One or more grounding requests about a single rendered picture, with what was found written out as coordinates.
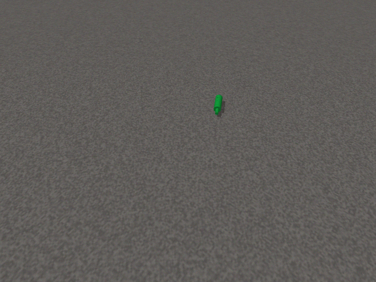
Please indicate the bottle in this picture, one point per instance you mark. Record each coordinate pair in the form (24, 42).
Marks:
(217, 104)

